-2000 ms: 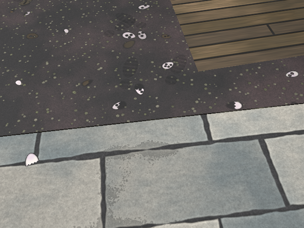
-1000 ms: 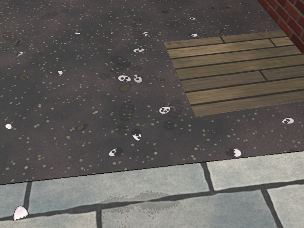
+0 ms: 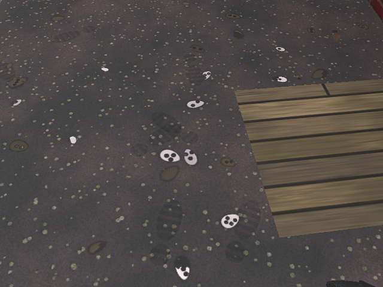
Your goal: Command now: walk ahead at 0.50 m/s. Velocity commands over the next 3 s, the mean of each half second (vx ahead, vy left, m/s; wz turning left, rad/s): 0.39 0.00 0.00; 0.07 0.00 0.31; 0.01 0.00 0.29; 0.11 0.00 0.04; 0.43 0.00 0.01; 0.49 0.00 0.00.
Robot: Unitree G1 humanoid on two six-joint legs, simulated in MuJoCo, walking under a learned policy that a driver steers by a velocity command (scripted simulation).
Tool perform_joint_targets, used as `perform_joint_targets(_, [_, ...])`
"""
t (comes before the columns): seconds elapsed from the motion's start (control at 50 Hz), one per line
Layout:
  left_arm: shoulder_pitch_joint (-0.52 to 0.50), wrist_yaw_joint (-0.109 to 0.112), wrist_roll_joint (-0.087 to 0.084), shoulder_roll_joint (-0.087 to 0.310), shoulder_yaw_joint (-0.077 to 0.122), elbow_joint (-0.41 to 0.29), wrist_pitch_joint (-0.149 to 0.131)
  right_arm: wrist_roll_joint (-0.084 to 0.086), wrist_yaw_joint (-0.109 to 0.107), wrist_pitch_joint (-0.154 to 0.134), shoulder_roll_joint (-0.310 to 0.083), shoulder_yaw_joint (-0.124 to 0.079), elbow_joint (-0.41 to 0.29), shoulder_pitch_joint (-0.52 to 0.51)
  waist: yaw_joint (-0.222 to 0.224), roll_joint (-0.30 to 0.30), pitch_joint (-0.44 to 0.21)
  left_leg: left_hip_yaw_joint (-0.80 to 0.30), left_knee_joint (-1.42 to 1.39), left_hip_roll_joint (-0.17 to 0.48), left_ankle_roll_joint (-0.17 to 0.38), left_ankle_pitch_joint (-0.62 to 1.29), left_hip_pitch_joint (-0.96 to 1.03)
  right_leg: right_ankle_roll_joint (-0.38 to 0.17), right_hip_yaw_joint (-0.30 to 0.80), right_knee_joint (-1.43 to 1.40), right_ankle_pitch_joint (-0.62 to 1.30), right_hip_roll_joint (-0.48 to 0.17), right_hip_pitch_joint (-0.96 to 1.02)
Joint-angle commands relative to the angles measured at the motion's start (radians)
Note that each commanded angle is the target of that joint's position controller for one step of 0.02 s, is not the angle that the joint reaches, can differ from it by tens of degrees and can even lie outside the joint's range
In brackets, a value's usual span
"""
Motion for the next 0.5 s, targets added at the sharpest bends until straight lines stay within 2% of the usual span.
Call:
perform_joint_targets(0.02, [-0.016,0.005,0.027,0.104,0.004,-0.076,0.003,-0.012,-0.014,-0.007,-0.267,-0.088,0.049,0.406,-0.219,0.045,-0.28,-0.2,0.028,0.161,0.114,-0.02,0.617,-0.092,0.006,0.591,0.54,-0.142,-0.281])
perform_joint_targets(0.04, [0.109,-0.008,0.016,-0.031,-0.032,-0.073,-0.022,-0.014,-0.005,-0.002,-0.314,-0.096,0.075,0.442,-0.141,0.32,-0.392,-0.689,-0.126,0.348,0.268,-0.251,0.915,-0.038,0.045,0.901,-0.123,0.049,-0.67])
perform_joint_targets(0.06, [0.033,-0.011,-0.009,0.093,-0.006,-0.066,-0.045,-0.009,-0.003,-0.005,-0.206,-0.066,0.06,0.421,-0.179,0.189,-0.344,-0.72,-0.192,0.322,0.229,-0.35,0.887,-0.057,0.171,1.011,-0.165,-0.002,-0.782])
perform_joint_targets(0.08, [-0.067,-0.014,-0.031,0.14,0.008,-0.097,-0.06,-0.01,-0.007,-0.009,-0.169,-0.053,0.043,0.334,-0.168,0.137,-0.204,-0.566,-0.203,0.293,0.185,-0.288,0.761,-0.075,0.151,1.018,-0.072,-0.05,-0.84])
perform_joint_targets(0.1, [-0.114,-0.006,-0.027,0.132,0.007,-0.105,-0.064,-0.016,-0.008,-0.011,-0.154,-0.046,0.025,0.254,-0.137,0.048,-0.133,-0.452,-0.225,0.26,0.17,-0.159,0.619,-0.073,0.123,0.979,0.022,-0.104,-0.804])
perform_joint_targets(0.12, [-0.136,-0.001,-0.011,0.123,0.013,-0.106,-0.059,-0.024,-0.006,-0.013,-0.13,-0.04,0.02,0.209,-0.111,0.023,-0.079,-0.368,-0.253,0.227,0.164,-0.065,0.504,-0.067,0.116,0.918,0.079,-0.135,-0.765])
perform_joint_targets(0.14, [-0.118,-0.001,-0.005,0.107,0.015,-0.103,-0.047,-0.033,-0.004,-0.016,-0.109,-0.034,0.022,0.193,-0.079,0.043,-0.071,-0.313,-0.281,0.202,0.156,-0.022,0.437,-0.065,0.124,0.882,0.117,-0.161,-0.701])
perform_joint_targets(0.16, [-0.104,-0.001,-0.005,0.085,0.014,-0.098,-0.034,-0.032,-0.001,-0.018,-0.1,-0.032,0.028,0.195,-0.066,0.049,-0.063,-0.282,-0.308,0.187,0.16,-0.005,0.405,-0.06,0.12,0.85,0.132,-0.167,-0.672])
perform_joint_targets(0.2, [-0.116,0.001,-0.001,0.062,0.012,-0.103,-0.017,-0.024,-0.006,-0.022,-0.119,-0.037,0.043,0.218,-0.054,0.041,-0.034,-0.226,-0.346,0.18,0.172,0.041,0.369,-0.044,0.109,0.784,0.161,-0.176,-0.687])
perform_joint_targets(0.24, [-0.185,0.002,0.009,0.064,0.014,-0.129,-0.011,-0.024,-0.018,-0.019,-0.143,-0.044,0.058,0.25,-0.064,0.022,-0.003,-0.193,-0.372,0.181,0.179,0.068,0.377,-0.024,0.104,0.684,0.246,-0.182,-0.756])
perform_joint_targets(0.26, [-0.218,0.002,0.014,0.065,0.015,-0.14,-0.011,-0.025,-0.024,-0.014,-0.145,-0.043,0.064,0.257,-0.067,0.018,0.014,-0.164,-0.368,0.173,0.173,0.16,0.376,-0.013,0.098,0.623,0.292,-0.175,-0.768])
perform_joint_targets(0.3, [-0.262,-0.002,0.02,0.042,0.008,-0.154,-0.017,-0.027,-0.033,-0.004,-0.139,-0.038,0.071,0.257,-0.069,0.03,0.018,-0.06,-0.338,0.123,0.14,0.353,0.344,-0.004,0.066,0.467,0.395,-0.145,-0.699])
perform_joint_targets(0.34, [-0.328,-0.008,0.019,0.026,-0.001,-0.167,-0.022,-0.025,-0.039,0.002,-0.148,-0.037,0.089,0.291,-0.096,0.041,0.006,-0.003,-0.316,0.091,0.115,0.401,0.327,-0.003,0.025,0.345,0.503,-0.099,-0.606])
perform_joint_targets(0.4, [-0.372,-0.016,0.016,0.04,-0.002,-0.18,-0.021,-0.018,-0.044,0.016,-0.149,-0.035,0.119,0.318,-0.109,0.056,-0.003,-0.017,-0.269,0.119,0.107,0.392,0.4,-0.017,0.039,0.26,0.534,-0.074,-0.568])
perform_joint_targets(0.44, [-0.365,-0.024,0.021,0.07,0.005,-0.183,-0.027,-0.013,-0.049,0.027,-0.154,-0.039,0.128,0.3,-0.089,0.067,-0.015,-0.046,-0.204,0.148,0.094,0.397,0.464,-0.044,0.058,0.22,0.47,-0.069,-0.553])
perform_joint_targets(0.46, [-0.329,-0.026,0.025,0.091,0.012,-0.173,-0.03,-0.009,-0.052,0.033,-0.159,-0.042,0.13,0.282,-0.063,0.067,-0.033,-0.057,-0.156,0.152,0.08,0.399,0.486,-0.059,0.059,0.189,0.457,-0.062,-0.511])
perform_joint_targets(0.48, [-0.255,-0.024,0.032,0.111,0.023,-0.144,-0.035,-0.007,-0.055,0.038,-0.158,-0.042,0.128,0.263,-0.024,0.053,-0.065,-0.047,-0.07,0.122,0.057,0.418,0.49,-0.076,0.044,0.131,0.515,-0.043,-0.414])
perform_joint_targets(0.5, [-0.184,-0.018,0.042,0.17,0.04,-0.12,-0.039,-0.02,-0.055,0.037,-0.142,-0.037,0.129,0.306,-0.018,-0.017,-0.132,-0.016,0.066,0.053,0.014,0.334,0.446,-0.101,0.082,0.134,0.86,-0.095,-0.254])
Next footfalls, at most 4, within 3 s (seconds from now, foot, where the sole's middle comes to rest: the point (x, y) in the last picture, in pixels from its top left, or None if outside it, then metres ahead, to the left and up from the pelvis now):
0.50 right None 0.44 -0.10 -0.76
0.94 left None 0.34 0.13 -0.76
1.40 right None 0.42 -0.09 -0.76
2.42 right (203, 207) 0.77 0.03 -0.76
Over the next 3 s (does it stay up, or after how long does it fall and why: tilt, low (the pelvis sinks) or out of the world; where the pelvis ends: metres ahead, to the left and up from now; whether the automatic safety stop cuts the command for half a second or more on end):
stays up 0.88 0.20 0.00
